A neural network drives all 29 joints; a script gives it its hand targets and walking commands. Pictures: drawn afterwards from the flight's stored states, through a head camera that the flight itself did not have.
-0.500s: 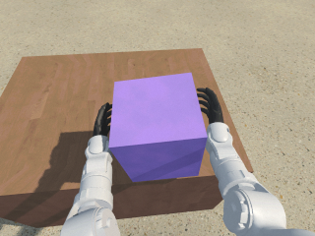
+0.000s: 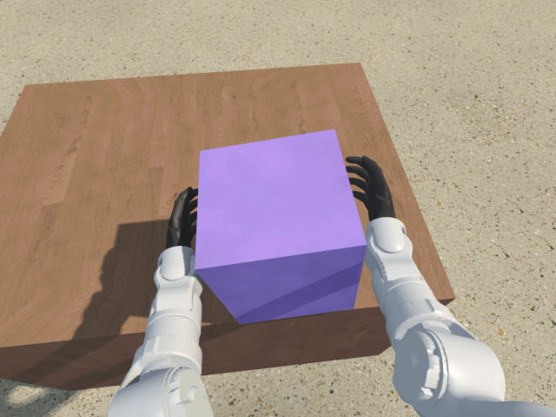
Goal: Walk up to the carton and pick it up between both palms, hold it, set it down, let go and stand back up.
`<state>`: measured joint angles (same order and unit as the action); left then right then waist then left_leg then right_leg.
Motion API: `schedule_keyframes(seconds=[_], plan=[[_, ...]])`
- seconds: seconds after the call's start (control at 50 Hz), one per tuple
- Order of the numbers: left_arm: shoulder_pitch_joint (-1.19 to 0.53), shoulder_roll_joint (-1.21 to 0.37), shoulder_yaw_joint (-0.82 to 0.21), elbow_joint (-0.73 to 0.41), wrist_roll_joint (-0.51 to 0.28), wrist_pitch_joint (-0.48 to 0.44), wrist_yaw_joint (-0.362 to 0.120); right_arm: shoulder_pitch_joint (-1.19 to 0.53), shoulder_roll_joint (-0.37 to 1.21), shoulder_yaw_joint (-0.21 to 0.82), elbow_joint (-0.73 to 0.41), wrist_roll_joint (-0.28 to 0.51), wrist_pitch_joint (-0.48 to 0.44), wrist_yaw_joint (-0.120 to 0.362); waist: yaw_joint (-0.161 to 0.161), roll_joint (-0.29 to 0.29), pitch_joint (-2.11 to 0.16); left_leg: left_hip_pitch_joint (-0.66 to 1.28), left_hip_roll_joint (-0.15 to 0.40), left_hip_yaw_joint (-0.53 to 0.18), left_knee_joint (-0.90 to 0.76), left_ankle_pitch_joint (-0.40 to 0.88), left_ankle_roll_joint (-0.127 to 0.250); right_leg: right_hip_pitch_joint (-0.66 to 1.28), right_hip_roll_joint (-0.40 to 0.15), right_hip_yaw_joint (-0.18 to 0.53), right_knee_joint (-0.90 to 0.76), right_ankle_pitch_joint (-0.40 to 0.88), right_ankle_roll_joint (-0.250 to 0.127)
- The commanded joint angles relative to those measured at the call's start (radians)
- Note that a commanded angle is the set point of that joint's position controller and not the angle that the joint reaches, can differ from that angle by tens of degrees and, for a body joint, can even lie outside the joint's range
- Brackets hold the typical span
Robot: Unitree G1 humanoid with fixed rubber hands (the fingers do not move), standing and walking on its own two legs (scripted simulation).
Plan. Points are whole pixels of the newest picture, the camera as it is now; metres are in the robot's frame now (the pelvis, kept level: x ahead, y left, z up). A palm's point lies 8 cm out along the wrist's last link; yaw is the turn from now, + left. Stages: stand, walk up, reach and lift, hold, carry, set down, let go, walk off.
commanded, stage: set down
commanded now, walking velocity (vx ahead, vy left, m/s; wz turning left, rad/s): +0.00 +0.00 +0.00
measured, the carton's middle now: (282, 235) +0.40 +0.04 -0.03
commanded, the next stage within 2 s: none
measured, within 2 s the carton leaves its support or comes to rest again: rests again in 1.96 s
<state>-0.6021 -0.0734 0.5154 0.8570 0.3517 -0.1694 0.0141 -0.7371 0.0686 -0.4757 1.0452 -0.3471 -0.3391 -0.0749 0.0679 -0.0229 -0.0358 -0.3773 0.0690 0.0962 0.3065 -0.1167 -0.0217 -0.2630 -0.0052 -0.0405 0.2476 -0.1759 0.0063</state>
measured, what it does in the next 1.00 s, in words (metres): stands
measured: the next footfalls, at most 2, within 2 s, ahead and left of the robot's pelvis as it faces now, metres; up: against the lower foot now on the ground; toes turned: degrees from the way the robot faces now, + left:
none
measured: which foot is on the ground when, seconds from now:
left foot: down 0.00-1.00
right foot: down 0.00-1.00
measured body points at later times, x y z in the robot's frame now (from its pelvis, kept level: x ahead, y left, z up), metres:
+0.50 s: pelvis -0.01 +0.01 +0.00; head +0.07 +0.03 +0.44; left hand +0.38 +0.20 -0.01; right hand +0.42 -0.10 +0.03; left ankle +0.01 +0.13 -0.75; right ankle -0.05 -0.12 -0.75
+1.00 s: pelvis -0.01 +0.00 +0.00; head +0.09 +0.01 +0.44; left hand +0.38 +0.19 -0.01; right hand +0.42 -0.11 +0.02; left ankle +0.01 +0.13 -0.75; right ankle -0.05 -0.12 -0.75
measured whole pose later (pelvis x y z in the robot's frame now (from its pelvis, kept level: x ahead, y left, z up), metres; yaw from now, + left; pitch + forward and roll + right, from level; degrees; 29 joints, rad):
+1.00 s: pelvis -0.01 +0.00 +0.00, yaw +0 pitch +14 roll -1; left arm -0.65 -0.08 0.62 0.98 0.41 -0.33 0.02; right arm -0.74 0.08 -0.57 1.08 -0.45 -0.41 -0.07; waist 0.06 -0.02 -0.06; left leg -0.45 0.07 0.12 0.32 -0.11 -0.01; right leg -0.36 -0.01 -0.03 0.29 -0.18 0.01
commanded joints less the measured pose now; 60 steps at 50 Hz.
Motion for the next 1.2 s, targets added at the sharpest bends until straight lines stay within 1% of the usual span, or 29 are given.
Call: schedule_keyframes(seconds=[0.0,0.02,0.06,0.08,0.12,0.16,0.22,0.24,0.3,0.36,0.38,0.4,0.44,0.48,0.54,0.6,0.7,0.78,0.8,0.82,0.84,0.9,1.0,1.02,1.04,1.06,1.12,1.16,1.18], plan=[[-0.597,-0.467,-0.291,-0.019,0.026,-0.146,-0.07,-0.401,0.627,0.339,0.03,-0.074,-0.075,0.09,0.028,-0.015,-0.605,0.194,-0.058,0.06,0.073,0.462,-0.005,0.259,0.006,-0.006,0.104,0.598,0.034],[-0.61,-0.461,-0.294,-0.006,0.017,-0.155,-0.074,-0.414,0.63,0.343,0.036,-0.078,-0.08,0.084,0.009,-0.038,-0.588,0.151,-0.065,0.059,0.064,0.426,0.002,0.285,0.005,-0.009,0.117,0.643,0.044],[-0.641,-0.451,-0.29,0.006,0.016,-0.179,-0.076,-0.418,0.644,0.335,0.045,-0.091,-0.089,0.08,0.017,-0.031,-0.617,0.136,-0.064,0.057,0.053,0.386,0.012,0.274,0.006,-0.01,0.123,0.606,0.057],[-0.665,-0.453,-0.296,0.006,0.015,-0.189,-0.075,-0.405,0.646,0.333,0.053,-0.089,-0.096,0.081,0.007,-0.011,-0.623,0.153,-0.063,0.058,0.058,0.386,0.009,0.262,0.001,-0.011,0.12,0.588,0.055],[-0.632,-0.44,-0.273,0.03,0.025,-0.207,-0.076,-0.391,0.648,0.35,0.088,-0.092,-0.101,0.078,0.03,-0.033,-0.605,0.103,-0.065,0.059,0.054,0.358,0.018,0.279,-0.009,0.003,0.143,0.634,0.063],[-0.618,-0.431,-0.254,0.068,0.031,-0.213,-0.084,-0.371,0.652,0.339,0.099,-0.097,-0.1,0.073,0.017,-0.049,-0.587,0.089,-0.061,0.055,0.042,0.325,0.026,0.282,-0.006,-0.002,0.134,0.61,0.067],[-0.648,-0.42,-0.256,0.088,0.034,-0.214,-0.08,-0.389,0.615,0.309,0.129,-0.099,-0.099,0.077,0.015,-0.017,-0.553,0.132,-0.055,0.059,0.046,0.324,0.024,0.206,-0.003,-0.009,0.118,0.514,0.054],[-0.615,-0.406,-0.23,0.105,0.048,-0.208,-0.082,-0.381,0.617,0.291,0.109,-0.113,-0.1,0.078,0.022,-0.032,-0.555,0.135,-0.057,0.062,0.045,0.335,0.025,0.212,0.0,-0.008,0.106,0.503,0.052],[-0.629,-0.424,-0.245,0.09,0.045,-0.215,-0.075,-0.36,0.599,0.256,0.154,-0.133,-0.098,0.074,0.0,-0.011,-0.551,0.164,-0.048,0.052,0.049,0.359,0.013,0.173,0.009,-0.016,0.096,0.467,0.039],[-0.609,-0.42,-0.218,0.111,0.062,-0.215,-0.065,-0.363,0.604,0.232,0.156,-0.127,-0.089,0.083,0.029,0.02,-0.546,0.183,-0.041,0.052,0.054,0.365,0.014,0.159,0.013,-0.018,0.078,0.374,0.023],[-0.635,-0.428,-0.236,0.082,0.057,-0.214,-0.056,-0.359,0.593,0.206,0.162,-0.146,-0.091,0.084,0.013,0.04,-0.553,0.215,-0.037,0.053,0.057,0.374,0.004,0.133,0.021,-0.026,0.066,0.344,0.014],[-0.633,-0.41,-0.219,0.078,0.073,-0.215,-0.048,-0.357,0.58,0.197,0.161,-0.141,-0.086,0.09,0.022,0.048,-0.537,0.22,-0.032,0.054,0.058,0.379,0.002,0.117,0.029,-0.023,0.053,0.293,0.01],[-0.608,-0.437,-0.238,0.076,0.068,-0.204,-0.041,-0.368,0.563,0.157,0.166,-0.149,-0.087,0.095,0.01,0.061,-0.522,0.274,-0.025,0.06,0.068,0.4,-0.008,0.046,0.039,-0.035,0.029,0.209,-0.009],[-0.6,-0.438,-0.229,0.06,0.079,-0.2,-0.037,-0.363,0.55,0.145,0.181,-0.154,-0.081,0.098,0.024,0.067,-0.51,0.264,-0.026,0.062,0.07,0.39,-0.007,0.037,0.038,-0.035,0.021,0.181,-0.014],[-0.606,-0.433,-0.226,0.055,0.075,-0.185,-0.029,-0.369,0.539,0.135,0.159,-0.156,-0.066,0.112,0.021,0.07,-0.485,0.263,-0.019,0.056,0.07,0.382,-0.008,0.022,0.04,-0.039,0.02,0.141,-0.021],[-0.57,-0.433,-0.211,0.076,0.092,-0.179,-0.03,-0.381,0.53,0.123,0.14,-0.163,-0.072,0.114,0.032,0.066,-0.48,0.24,-0.026,0.062,0.064,0.358,-0.001,0.029,0.037,-0.034,0.016,0.157,-0.023],[-0.542,-0.427,-0.208,0.061,0.095,-0.185,-0.03,-0.355,0.543,0.139,0.13,-0.173,-0.069,0.118,0.018,0.038,-0.516,0.226,-0.028,0.067,0.079,0.375,0.004,0.053,0.036,-0.031,0.039,0.213,-0.011],[-0.501,-0.417,-0.163,0.087,0.121,-0.195,-0.039,-0.348,0.562,0.149,0.129,-0.183,-0.081,0.118,0.04,0.007,-0.477,0.157,-0.035,0.078,0.07,0.366,0.02,0.11,0.022,-0.024,0.065,0.269,0.003],[-0.509,-0.419,-0.16,0.092,0.122,-0.201,-0.045,-0.35,0.568,0.155,0.132,-0.178,-0.082,0.12,0.034,0.009,-0.477,0.15,-0.045,0.076,0.068,0.361,0.02,0.116,0.023,-0.011,0.068,0.302,0.008],[-0.499,-0.408,-0.146,0.108,0.13,-0.2,-0.049,-0.346,0.587,0.156,0.117,-0.189,-0.08,0.114,0.05,-0.013,-0.477,0.11,-0.041,0.077,0.063,0.331,0.03,0.155,0.015,-0.004,0.073,0.31,0.013],[-0.497,-0.421,-0.155,0.119,0.12,-0.2,-0.055,-0.355,0.587,0.167,0.105,-0.186,-0.084,0.113,0.034,-0.022,-0.467,0.103,-0.053,0.078,0.057,0.309,0.034,0.167,0.012,-0.011,0.082,0.335,0.02],[-0.493,-0.381,-0.13,0.137,0.117,-0.209,-0.074,-0.347,0.594,0.172,0.117,-0.19,-0.085,0.102,0.025,-0.072,-0.44,0.063,-0.054,0.078,0.049,0.282,0.051,0.186,0.002,-0.005,0.092,0.382,0.036],[-0.507,-0.369,-0.127,0.139,0.126,-0.223,-0.068,-0.34,0.599,0.154,0.137,-0.199,-0.094,0.106,0.02,-0.024,-0.46,0.068,-0.05,0.07,0.054,0.278,0.044,0.143,0.006,-0.003,0.102,0.33,0.025],[-0.478,-0.363,-0.11,0.151,0.132,-0.227,-0.067,-0.331,0.599,0.166,0.132,-0.205,-0.099,0.104,0.048,-0.044,-0.452,0.041,-0.051,0.078,0.063,0.289,0.048,0.164,0.0,0.006,0.107,0.365,0.019],[-0.451,-0.386,-0.119,0.179,0.123,-0.223,-0.072,-0.315,0.587,0.172,0.151,-0.191,-0.103,0.1,0.026,-0.033,-0.427,0.036,-0.05,0.064,0.061,0.289,0.047,0.167,0.002,0.0,0.116,0.401,0.022],[-0.456,-0.375,-0.113,0.168,0.132,-0.229,-0.073,-0.324,0.597,0.18,0.137,-0.197,-0.105,0.103,0.041,-0.025,-0.451,0.03,-0.052,0.072,0.06,0.292,0.048,0.167,0.001,0.004,0.117,0.401,0.027],[-0.45,-0.38,-0.107,0.175,0.13,-0.237,-0.069,-0.295,0.594,0.175,0.188,-0.18,-0.113,0.104,0.033,-0.005,-0.455,0.05,-0.046,0.064,0.077,0.336,0.042,0.146,0.011,0.01,0.116,0.379,0.017],[-0.446,-0.376,-0.111,0.175,0.132,-0.242,-0.066,-0.304,0.596,0.175,0.182,-0.181,-0.118,0.104,0.047,0.01,-0.454,0.049,-0.045,0.066,0.076,0.329,0.041,0.133,0.008,0.008,0.119,0.369,0.017],[-0.467,-0.373,-0.126,0.167,0.129,-0.24,-0.065,-0.303,0.569,0.149,0.171,-0.19,-0.12,0.107,0.021,-0.002,-0.45,0.07,-0.043,0.066,0.082,0.349,0.036,0.118,0.018,-0.001,0.109,0.352,0.021]])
